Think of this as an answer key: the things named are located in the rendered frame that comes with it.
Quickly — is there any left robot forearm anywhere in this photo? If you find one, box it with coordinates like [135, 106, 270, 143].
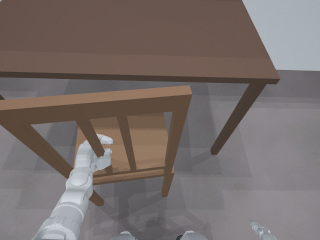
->
[32, 166, 93, 240]

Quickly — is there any table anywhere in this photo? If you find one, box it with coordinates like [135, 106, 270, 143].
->
[0, 0, 280, 155]

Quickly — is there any robot left hand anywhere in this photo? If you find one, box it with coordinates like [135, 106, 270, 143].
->
[74, 133, 113, 173]

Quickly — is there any chair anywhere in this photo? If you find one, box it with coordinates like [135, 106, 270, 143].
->
[0, 85, 192, 206]

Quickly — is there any robot right hand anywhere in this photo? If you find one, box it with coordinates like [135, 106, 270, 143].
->
[250, 221, 277, 240]

